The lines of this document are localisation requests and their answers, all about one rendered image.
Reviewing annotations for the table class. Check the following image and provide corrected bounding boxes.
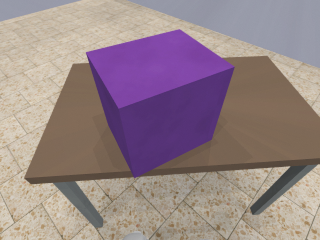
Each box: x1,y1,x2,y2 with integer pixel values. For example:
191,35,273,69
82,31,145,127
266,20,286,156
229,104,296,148
24,56,320,228

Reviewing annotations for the carton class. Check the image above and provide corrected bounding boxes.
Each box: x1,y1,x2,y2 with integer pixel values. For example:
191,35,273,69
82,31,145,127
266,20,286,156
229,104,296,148
86,29,235,178

